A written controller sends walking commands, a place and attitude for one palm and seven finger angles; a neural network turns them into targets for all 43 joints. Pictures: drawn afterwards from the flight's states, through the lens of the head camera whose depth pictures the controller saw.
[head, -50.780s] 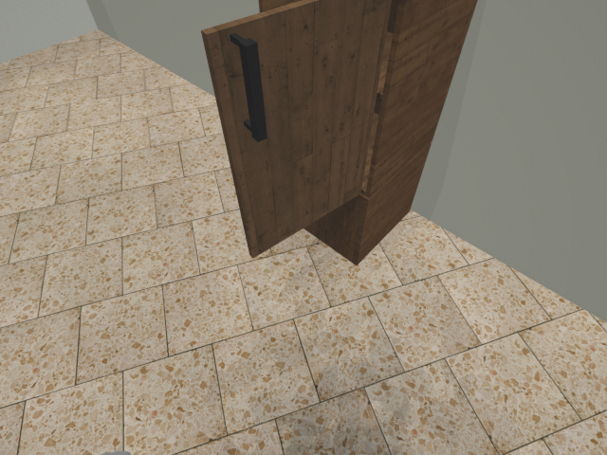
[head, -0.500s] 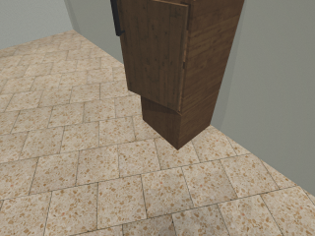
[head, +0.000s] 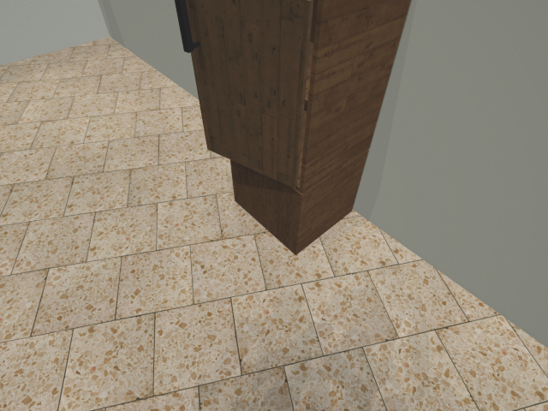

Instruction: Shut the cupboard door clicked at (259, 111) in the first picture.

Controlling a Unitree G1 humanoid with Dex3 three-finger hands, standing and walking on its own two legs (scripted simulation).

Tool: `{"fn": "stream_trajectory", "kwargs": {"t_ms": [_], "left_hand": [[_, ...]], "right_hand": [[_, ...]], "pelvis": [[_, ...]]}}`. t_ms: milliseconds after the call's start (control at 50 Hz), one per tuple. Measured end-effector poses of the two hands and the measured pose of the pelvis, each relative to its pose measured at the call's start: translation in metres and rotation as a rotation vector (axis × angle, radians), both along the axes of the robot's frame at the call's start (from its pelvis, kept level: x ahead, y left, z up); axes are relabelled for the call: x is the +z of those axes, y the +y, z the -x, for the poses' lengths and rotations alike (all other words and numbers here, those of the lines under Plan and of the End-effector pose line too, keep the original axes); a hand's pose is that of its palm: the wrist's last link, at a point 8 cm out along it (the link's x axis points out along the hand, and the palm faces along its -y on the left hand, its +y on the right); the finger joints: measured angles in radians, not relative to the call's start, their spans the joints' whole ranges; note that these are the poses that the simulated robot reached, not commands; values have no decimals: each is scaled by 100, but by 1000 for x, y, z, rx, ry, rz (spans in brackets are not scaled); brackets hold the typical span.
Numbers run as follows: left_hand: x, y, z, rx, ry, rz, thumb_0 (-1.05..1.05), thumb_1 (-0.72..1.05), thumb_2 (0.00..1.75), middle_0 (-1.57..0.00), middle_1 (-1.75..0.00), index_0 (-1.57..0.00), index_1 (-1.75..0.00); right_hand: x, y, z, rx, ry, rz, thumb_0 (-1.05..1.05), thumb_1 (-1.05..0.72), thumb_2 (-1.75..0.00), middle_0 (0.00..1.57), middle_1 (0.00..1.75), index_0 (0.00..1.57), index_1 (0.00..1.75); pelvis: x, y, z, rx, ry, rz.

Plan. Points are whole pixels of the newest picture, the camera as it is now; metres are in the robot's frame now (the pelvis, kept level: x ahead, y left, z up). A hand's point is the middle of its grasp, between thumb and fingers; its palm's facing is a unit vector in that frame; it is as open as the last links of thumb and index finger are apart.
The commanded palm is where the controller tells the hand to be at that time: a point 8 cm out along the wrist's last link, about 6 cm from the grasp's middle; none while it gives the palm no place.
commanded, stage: look to check the result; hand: left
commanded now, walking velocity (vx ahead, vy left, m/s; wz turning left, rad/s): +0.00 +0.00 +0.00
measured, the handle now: (188, 17) +1.05 +0.28 +0.14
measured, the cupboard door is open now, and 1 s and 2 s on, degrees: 15 15 15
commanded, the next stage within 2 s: walk to a spot facing it in 0.34 s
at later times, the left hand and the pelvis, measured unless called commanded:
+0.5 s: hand out of the picture +0.06 +0.20 -0.17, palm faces -0.01 -0.96 -0.27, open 7.4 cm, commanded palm none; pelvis +0.03 -0.01 +0.00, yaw +0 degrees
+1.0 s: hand out of the picture +0.02 +0.24 -0.19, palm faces +0.24 -0.94 -0.24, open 7.4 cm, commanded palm none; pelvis +0.02 +0.02 -0.02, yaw +14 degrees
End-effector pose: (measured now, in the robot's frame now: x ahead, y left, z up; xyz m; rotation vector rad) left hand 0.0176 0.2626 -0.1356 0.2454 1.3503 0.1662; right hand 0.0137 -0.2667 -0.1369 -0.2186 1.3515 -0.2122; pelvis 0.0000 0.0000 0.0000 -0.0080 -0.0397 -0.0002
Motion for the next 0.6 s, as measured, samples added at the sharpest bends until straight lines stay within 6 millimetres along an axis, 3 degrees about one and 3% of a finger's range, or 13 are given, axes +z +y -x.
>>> {"fn": "stream_trajectory", "kwargs": {"t_ms": [360,600], "left_hand": [[3,-10,-29,-1,-23,-9,0,91,90,-20,-30,-20,-29],[-5,-24,-36,28,-35,14,0,91,90,-20,-30,-20,-29]], "right_hand": [[-1,-1,-47,34,-52,-20,0,-91,-90,21,30,20,30],[-2,-1,-54,44,-39,-16,0,-91,-90,20,30,20,30]], "pelvis": [[1,-9,-19,-2,11,-6],[-2,-13,-26,25,13,-10]]}}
